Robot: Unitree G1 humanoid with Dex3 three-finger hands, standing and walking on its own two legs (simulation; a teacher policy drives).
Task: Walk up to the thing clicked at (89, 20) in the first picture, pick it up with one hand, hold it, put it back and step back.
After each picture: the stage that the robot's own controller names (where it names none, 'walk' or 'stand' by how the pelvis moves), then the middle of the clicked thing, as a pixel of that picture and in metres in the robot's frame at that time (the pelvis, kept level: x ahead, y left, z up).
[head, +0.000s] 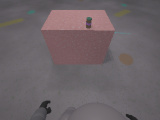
stand; (88, 22) +1.02 +0.07 +0.02
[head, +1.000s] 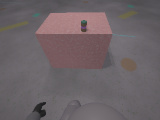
walk; (83, 26) +0.92 +0.15 +0.04
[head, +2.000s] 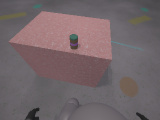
walk; (73, 42) +0.55 +0.20 +0.05
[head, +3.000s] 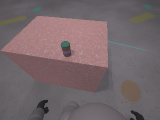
stand; (66, 49) +0.47 +0.21 +0.04
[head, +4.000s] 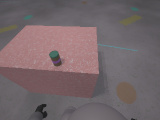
stand; (55, 58) +0.40 +0.28 +0.03
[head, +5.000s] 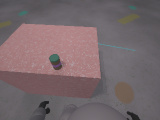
stand; (56, 62) +0.36 +0.26 +0.02
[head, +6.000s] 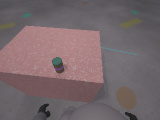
stand; (58, 65) +0.35 +0.24 +0.02
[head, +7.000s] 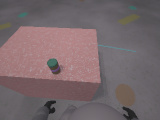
stand; (54, 66) +0.32 +0.27 +0.01
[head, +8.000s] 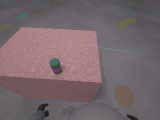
stand; (56, 66) +0.33 +0.25 +0.02
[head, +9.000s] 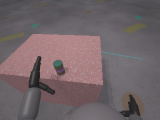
rise first; (59, 68) +0.34 +0.26 +0.02
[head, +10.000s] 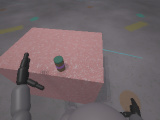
go down; (59, 64) +0.36 +0.25 +0.03
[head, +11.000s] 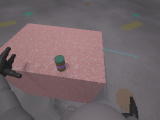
go down; (60, 63) +0.35 +0.23 +0.03
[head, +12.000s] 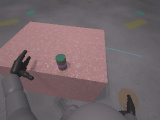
close in; (61, 62) +0.36 +0.23 +0.04
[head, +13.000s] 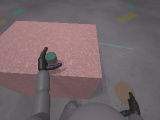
close; (52, 61) +0.35 +0.26 +0.06
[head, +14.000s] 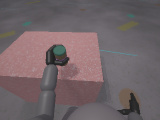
lift; (61, 56) +0.33 +0.19 +0.18
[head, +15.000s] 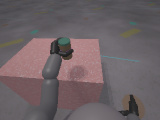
lift; (65, 49) +0.34 +0.17 +0.24
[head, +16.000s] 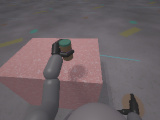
hold; (66, 50) +0.34 +0.16 +0.23
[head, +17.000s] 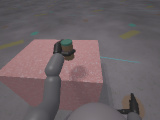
hold; (68, 50) +0.35 +0.16 +0.23
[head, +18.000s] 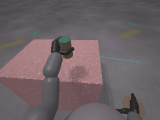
hold; (66, 48) +0.34 +0.16 +0.25
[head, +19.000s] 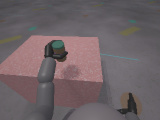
crouch; (59, 51) +0.34 +0.20 +0.21
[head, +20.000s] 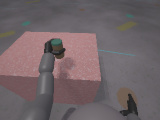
lower; (58, 49) +0.40 +0.23 +0.17
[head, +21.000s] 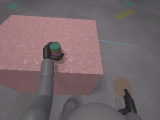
lower; (56, 52) +0.41 +0.23 +0.08
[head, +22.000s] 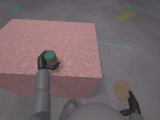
lower; (52, 61) +0.35 +0.25 +0.07
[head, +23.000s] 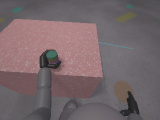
lower; (53, 60) +0.35 +0.25 +0.07
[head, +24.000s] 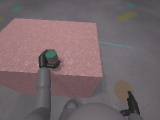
lower; (53, 59) +0.35 +0.25 +0.07
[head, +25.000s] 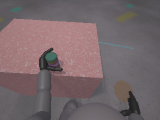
open; (53, 61) +0.34 +0.25 +0.07
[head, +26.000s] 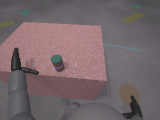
sink last; (58, 63) +0.34 +0.24 +0.05
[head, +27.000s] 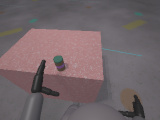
sink last; (59, 63) +0.36 +0.26 +0.04
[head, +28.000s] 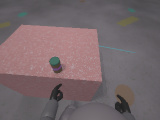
stand; (56, 65) +0.34 +0.25 +0.03
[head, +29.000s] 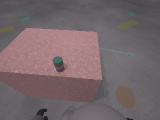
stand; (59, 64) +0.36 +0.25 +0.02
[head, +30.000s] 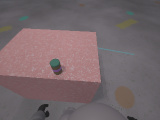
stand; (56, 67) +0.34 +0.25 +0.01
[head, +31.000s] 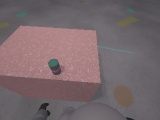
stand; (55, 67) +0.33 +0.25 +0.01
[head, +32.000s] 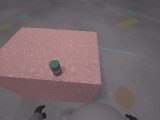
stand; (56, 68) +0.33 +0.25 +0.01
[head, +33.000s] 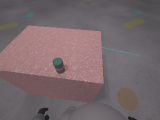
stand; (59, 65) +0.34 +0.24 +0.01
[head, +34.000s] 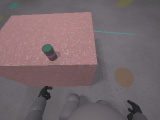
walk; (50, 53) +0.40 +0.30 +0.04
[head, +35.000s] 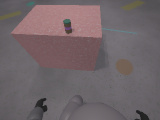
walk; (67, 26) +0.73 +0.27 +0.04
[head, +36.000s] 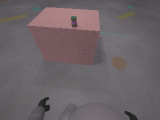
stand; (74, 21) +0.98 +0.25 +0.03
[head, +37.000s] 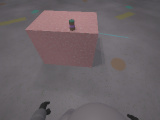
stand; (72, 25) +0.95 +0.26 +0.01
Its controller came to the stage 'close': yes
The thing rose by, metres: 0.23
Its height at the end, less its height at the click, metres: +0.00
